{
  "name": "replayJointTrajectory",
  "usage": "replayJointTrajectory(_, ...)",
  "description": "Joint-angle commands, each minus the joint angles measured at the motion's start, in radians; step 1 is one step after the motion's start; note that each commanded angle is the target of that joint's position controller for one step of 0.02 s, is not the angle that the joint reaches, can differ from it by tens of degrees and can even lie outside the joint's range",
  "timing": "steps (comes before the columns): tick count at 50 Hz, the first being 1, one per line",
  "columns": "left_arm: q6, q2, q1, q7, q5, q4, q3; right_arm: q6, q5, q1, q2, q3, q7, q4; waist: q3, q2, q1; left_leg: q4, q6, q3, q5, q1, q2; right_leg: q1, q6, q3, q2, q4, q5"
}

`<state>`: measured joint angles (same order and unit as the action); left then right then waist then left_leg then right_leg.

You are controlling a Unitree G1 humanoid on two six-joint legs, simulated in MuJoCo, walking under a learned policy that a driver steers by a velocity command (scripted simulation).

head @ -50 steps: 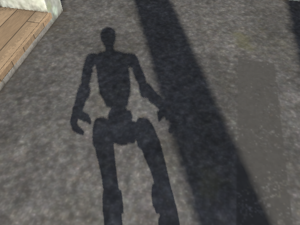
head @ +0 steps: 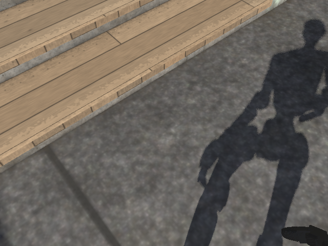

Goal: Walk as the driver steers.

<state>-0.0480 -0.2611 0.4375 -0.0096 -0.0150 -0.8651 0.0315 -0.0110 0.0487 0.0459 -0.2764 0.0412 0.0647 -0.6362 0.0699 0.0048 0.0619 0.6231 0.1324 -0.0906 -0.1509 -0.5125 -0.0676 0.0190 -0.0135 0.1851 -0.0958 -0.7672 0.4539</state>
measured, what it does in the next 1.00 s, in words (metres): walks ahead, turning left: right foot, then left foot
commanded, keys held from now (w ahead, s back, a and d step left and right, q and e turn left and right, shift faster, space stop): w+q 0.50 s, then w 0.50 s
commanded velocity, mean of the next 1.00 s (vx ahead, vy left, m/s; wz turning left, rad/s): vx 0.49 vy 0.00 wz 0.42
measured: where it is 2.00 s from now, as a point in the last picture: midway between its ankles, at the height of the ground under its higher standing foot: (122, 111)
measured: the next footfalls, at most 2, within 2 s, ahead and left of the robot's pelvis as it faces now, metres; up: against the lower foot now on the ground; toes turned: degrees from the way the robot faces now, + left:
right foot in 0.48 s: +0.50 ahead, -0.05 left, +0.00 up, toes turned +19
left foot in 0.98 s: +0.65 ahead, +0.24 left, +0.00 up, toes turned +26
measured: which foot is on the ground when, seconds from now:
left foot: down 0.00-0.48, up 0.50-0.96, down 0.98-1.00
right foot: up 0.00-0.46, down 0.48-0.98, up 1.00-1.00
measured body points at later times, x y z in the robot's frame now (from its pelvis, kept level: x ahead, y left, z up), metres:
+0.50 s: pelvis +0.31 +0.00 +0.01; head +0.34 +0.01 +0.46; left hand +0.48 +0.29 -0.06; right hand +0.35 -0.29 -0.12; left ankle +0.11 +0.06 -0.70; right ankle +0.46 -0.06 -0.72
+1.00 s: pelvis +0.56 +0.11 +0.01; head +0.58 +0.13 +0.46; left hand +0.40 +0.32 -0.13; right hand +0.85 +0.00 -0.07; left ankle +0.61 +0.22 -0.71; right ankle +0.46 -0.06 -0.70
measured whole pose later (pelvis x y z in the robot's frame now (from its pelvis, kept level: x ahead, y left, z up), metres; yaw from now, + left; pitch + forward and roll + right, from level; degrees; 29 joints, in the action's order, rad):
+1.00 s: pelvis +0.56 +0.11 +0.01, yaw +24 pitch +1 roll -1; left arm -0.07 -0.25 0.46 0.02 0.00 -0.95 0.03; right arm -0.06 0.06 0.02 -0.24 0.00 0.04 -0.74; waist 0.04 0.00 0.08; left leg 0.52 0.09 -0.06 -0.11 -0.43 -0.01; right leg 0.01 0.01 0.09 -0.01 -0.48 0.44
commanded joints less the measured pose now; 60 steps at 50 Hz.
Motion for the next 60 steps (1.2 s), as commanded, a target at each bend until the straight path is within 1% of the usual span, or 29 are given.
replayJointTrajectory(1, -0.029, -0.174, -0.119, 0.016, -0.003, 0.179, 0.037, 0.007, -0.032, 0.36, -0.272, 0.095, -0.035, -0.016, -0.393, 0.078, -0.205, -0.316, 0.235, 0.811, -0.148, 0.875, 0.396, 0.728, 0.019, -0.216, 0.077, -0.708, -0.022)
replayJointTrajectory(3, -0.046, -0.128, -0.145, 0.019, 0.003, 0.181, 0.019, -0.001, -0.039, 0.296, -0.18, 0.069, -0.051, -0.057, -0.146, -0.002, -0.118, -0.322, 0.183, 0.533, 0.162, 0.587, 0.319, 0.687, 0.031, -0.216, -0.01, -0.541, -0.14)
replayJointTrajectory(4, -0.035, -0.125, -0.139, 0.019, -0.013, 0.181, 0.02, -0.009, -0.04, 0.259, -0.155, 0.059, -0.055, -0.061, -0.102, -0.008, -0.075, -0.332, 0.158, 0.464, 0.245, 0.486, 0.264, 0.631, 0.024, -0.225, -0.03, -0.473, -0.131)
replayJointTrajectory(6, 0.0, -0.117, -0.082, 0.025, -0.038, 0.16, 0.018, -0.024, -0.042, 0.219, -0.131, 0.048, -0.055, -0.052, -0.1, 0.012, -0.028, -0.36, 0.153, 0.396, 0.311, 0.385, 0.209, 0.55, 0.002, -0.216, -0.033, -0.411, -0.117)
replayJointTrajectory(9, 0.025, -0.096, -0.137, 0.032, -0.042, 0.177, 0.016, -0.042, -0.045, 0.256, -0.152, 0.052, -0.052, -0.075, -0.068, 0.022, -0.03, -0.409, 0.155, 0.379, 0.258, 0.317, 0.173, 0.579, -0.029, -0.188, -0.026, -0.307, -0.186)
replayJointTrajectory(12, 0.026, -0.092, -0.286, 0.033, -0.037, 0.222, 0.014, -0.043, -0.047, 0.32, -0.153, 0.053, -0.053, -0.1, -0.018, 0.041, -0.075, -0.432, 0.133, 0.395, 0.212, 0.334, 0.155, 0.66, -0.042, -0.185, -0.02, -0.158, -0.322)
replayJointTrajectory(19, 0.002, -0.089, -0.513, 0.046, -0.022, 0.294, -0.001, -0.045, -0.037, 0.44, -0.177, 0.061, -0.072, -0.137, -0.016, 0.055, -0.158, -0.336, 0.094, 0.457, 0.388, 0.494, 0.174, 0.646, -0.017, -0.19, 0.059, 0.115, -0.436)
replayJointTrajectory(21, -0.004, -0.108, -0.473, 0.04, -0.018, 0.29, 0.004, -0.044, -0.036, 0.41, -0.193, 0.064, -0.081, -0.133, -0.025, 0.067, -0.125, -0.299, 0.062, 0.482, 0.422, 0.488, 0.187, 0.524, 0.005, -0.206, 0.08, 0.191, -0.4)
replayJointTrajectory(23, -0.011, -0.154, -0.3, 0.022, -0.013, 0.237, 0.024, -0.048, -0.033, 0.355, -0.21, 0.066, -0.076, -0.125, -0.094, 0.069, -0.041, -0.148, 0.017, 0.469, 0.594, 0.428, 0.154, 0.249, 0.039, -0.191, 0.13, 0.236, -0.305)
replayJointTrajectory(24, -0.024, -0.186, -0.158, 0.009, -0.019, 0.204, 0.037, -0.055, -0.039, 0.34, -0.202, 0.063, -0.066, -0.128, -0.172, 0.019, 0.038, 0.053, -0.01, 0.417, 0.562, 0.358, 0.09, 0.041, 0.069, -0.217, 0.089, 0.29, -0.318)
replayJointTrajectory(25, -0.029, -0.256, 0.008, -0.012, -0.042, 0.197, 0.054, -0.065, -0.047, 0.356, -0.121, 0.04, -0.059, -0.101, -0.329, -0.09, 0.089, 0.342, -0.029, 0.34, 0.247, 0.234, 0.029, -0.19, 0.114, -0.452, -0.15, 0.321, -0.069)
replayJointTrajectory(26, -0.02, -0.325, -0.029, -0.012, -0.052, 0.203, 0.068, -0.06, -0.068, 0.478, -0.059, 0.028, -0.06, -0.079, -0.403, -0.326, -0.003, 0.576, -0.057, 0.24, -0.417, -0.042, -0.116, -0.33, 0.225, -0.928, -0.371, 0.451, -0.025)
replayJointTrajectory(27, -0.012, -0.236, -0.086, -0.004, -0.028, 0.204, 0.059, -0.047, -0.029, 0.453, -0.139, 0.035, -0.069, -0.118, -0.294, -0.174, -0.022, 0.652, -0.049, 0.248, -0.334, -0.113, -0.021, -0.212, 0.231, -0.953, -0.331, 0.473, 0.044)
replayJointTrajectory(28, -0.014, -0.155, -0.144, 0.002, -0.019, 0.204, 0.04, -0.043, -0.024, 0.394, -0.138, 0.037, -0.061, -0.126, -0.179, -0.083, -0.033, 0.637, -0.052, 0.235, -0.235, -0.096, 0.011, -0.083, 0.218, -0.787, -0.286, 0.486, -0.008)
replayJointTrajectory(29, -0.018, -0.11, -0.171, 0.009, -0.021, 0.193, 0.029, -0.041, -0.021, 0.351, -0.121, 0.031, -0.054, -0.126, -0.115, -0.034, -0.042, 0.597, -0.057, 0.222, -0.19, -0.074, 0.037, 0.009, 0.202, -0.65, -0.23, 0.502, -0.133)
replayJointTrajectory(31, -0.031, -0.096, -0.163, 0.011, -0.018, 0.159, 0.022, -0.025, -0.011, 0.334, -0.093, 0.025, -0.038, -0.127, -0.074, -0.096, -0.063, 0.54, -0.068, 0.209, -0.176, -0.034, 0.06, 0.098, 0.181, -0.487, -0.159, 0.532, -0.319)
replayJointTrajectory(33, -0.054, -0.103, -0.127, 0.023, -0.007, 0.124, 0.025, -0.014, -0.009, 0.323, -0.078, 0.021, -0.029, -0.128, -0.078, -0.107, -0.072, 0.505, -0.072, 0.209, -0.167, -0.031, 0.05, 0.104, 0.191, -0.417, -0.146, 0.541, -0.482)
replayJointTrajectory(39, -0.059, -0.108, -0.086, 0.032, 0.004, 0.059, 0.028, -0.022, -0.005, 0.09, -0.045, -0.01, -0.006, -0.063, -0.023, -0.101, -0.054, 0.211, -0.106, 0.121, 0.033, -0.09, 0.094, 0.118, 0.189, -0.242, -0.096, 0.622, -0.533)
replayJointTrajectory(41, -0.056, -0.121, -0.058, 0.033, 0.008, 0.036, 0.031, -0.028, -0.01, 0.011, -0.027, -0.025, 0.0, -0.048, -0.017, -0.104, -0.033, 0.075, -0.108, 0.065, 0.089, -0.015, 0.101, 0.14, 0.177, -0.203, -0.079, 0.623, -0.548)
replayJointTrajectory(45, -0.047, -0.156, 0.011, 0.028, 0.006, -0.014, 0.04, -0.035, -0.012, -0.051, -0.052, -0.025, -0.012, -0.037, -0.004, -0.098, -0.019, -0.038, -0.075, 0.035, 0.045, 0.034, 0.095, 0.047, 0.171, -0.225, -0.139, 0.579, -0.633)
replayJointTrajectory(47, -0.038, -0.166, 0.013, 0.023, 0.005, -0.032, 0.041, -0.043, -0.005, 0.0, -0.067, -0.018, -0.024, -0.056, -0.03, -0.093, -0.05, -0.096, -0.045, 0.016, -0.013, 0.125, 0.059, 0.001, 0.158, -0.21, -0.142, 0.472, -0.812)
replayJointTrajectory(48, -0.032, -0.161, 0.015, 0.021, 0.007, -0.042, 0.038, -0.053, 0.003, 0.104, -0.077, -0.009, -0.031, -0.095, -0.085, -0.068, -0.099, -0.164, -0.023, 0.005, -0.006, 0.264, 0.031, 0.007, 0.141, -0.173, -0.111, 0.329, -0.91)
replayJointTrajectory(49, -0.031, -0.135, 0.018, 0.019, 0.009, -0.038, 0.027, -0.063, 0.017, 0.259, -0.116, 0.008, -0.042, -0.149, -0.185, -0.031, -0.156, -0.168, 0.009, 0.06, -0.018, 0.484, 0.073, 0.101, 0.122, -0.142, -0.07, 0.14, -0.84)
replayJointTrajectory(50, -0.035, -0.063, 0.022, 0.026, 0.028, 0.02, 0.004, -0.065, 0.035, 0.405, -0.212, 0.034, -0.057, -0.165, -0.323, 0.135, -0.2, -0.22, 0.094, 0.421, -0.177, 0.762, 0.354, 0.375, 0.079, -0.08, 0.016, -0.19, -0.475)
replayJointTrajectory(51, -0.03, -0.073, 0.059, 0.021, 0.016, 0.022, 0.012, -0.052, 0.002, 0.418, -0.255, 0.049, -0.062, -0.18, -0.356, 0.242, -0.169, -0.339, 0.166, 0.748, -0.142, 0.808, 0.492, 0.574, 0.076, -0.136, 0.136, -0.397, 0.08)
replayJointTrajectory(52, -0.02, -0.139, -0.018, 0.016, -0.002, 0.016, 0.032, -0.047, -0.027, 0.345, -0.196, 0.037, -0.061, -0.182, -0.218, 0.11, -0.145, -0.342, 0.138, 0.632, -0.164, 0.713, 0.432, 0.645, 0.089, -0.215, 0.071, -0.433, 0.016)
replayJointTrajectory(54, -0.024, -0.093, -0.071, 0.027, 0.003, 0.019, 0.023, -0.057, -0.03, 0.235, -0.104, 0.014, -0.057, -0.176, -0.086, 0.067, -0.088, -0.403, 0.088, 0.426, -0.011, 0.51, 0.34, 0.596, 0.088, -0.214, 0.01, -0.348, -0.115)
replayJointTrajectory(56, -0.003, -0.07, -0.045, 0.036, -0.018, -0.003, 0.019, -0.071, -0.033, 0.216, -0.071, 0.005, -0.059, -0.194, -0.066, 0.083, -0.045, -0.445, 0.063, 0.32, 0.113, 0.416, 0.285, 0.518, 0.064, -0.203, -0.006, -0.305, -0.157)
replayJointTrajectory(60, 0.011, -0.05, -0.142, 0.05, -0.026, 0.02, 0.019, -0.093, -0.047, 0.28, -0.085, 0.011, -0.063, -0.252, -0.039, 0.064, -0.041, -0.5, 0.083, 0.234, 0.217, 0.412, 0.262, 0.577, 0.029, -0.174, -0.018, -0.25, -0.254)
